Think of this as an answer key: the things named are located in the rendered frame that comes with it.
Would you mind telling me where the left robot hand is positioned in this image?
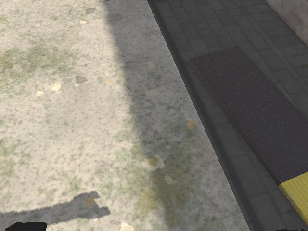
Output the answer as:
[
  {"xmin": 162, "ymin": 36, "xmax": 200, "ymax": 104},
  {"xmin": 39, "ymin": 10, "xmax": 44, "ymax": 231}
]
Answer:
[{"xmin": 5, "ymin": 221, "xmax": 47, "ymax": 231}]

